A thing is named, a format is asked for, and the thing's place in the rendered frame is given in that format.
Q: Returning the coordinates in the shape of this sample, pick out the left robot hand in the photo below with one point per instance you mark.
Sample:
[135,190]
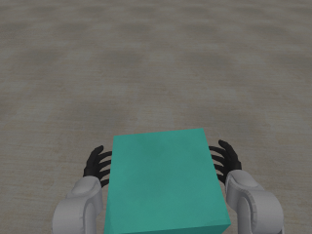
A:
[93,165]

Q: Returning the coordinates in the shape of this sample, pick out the carton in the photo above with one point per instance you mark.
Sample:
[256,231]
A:
[164,183]

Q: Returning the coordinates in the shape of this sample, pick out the robot right forearm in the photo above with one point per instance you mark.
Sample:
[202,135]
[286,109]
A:
[258,211]

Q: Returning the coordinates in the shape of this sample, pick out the robot left forearm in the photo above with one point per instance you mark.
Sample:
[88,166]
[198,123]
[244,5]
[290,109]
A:
[77,213]

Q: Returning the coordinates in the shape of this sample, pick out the right robot hand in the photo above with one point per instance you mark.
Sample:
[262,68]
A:
[230,161]

